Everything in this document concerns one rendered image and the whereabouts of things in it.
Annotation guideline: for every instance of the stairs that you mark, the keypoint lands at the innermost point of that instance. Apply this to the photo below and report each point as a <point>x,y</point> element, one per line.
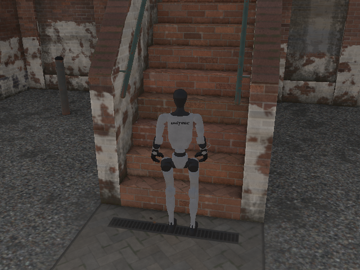
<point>196,48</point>

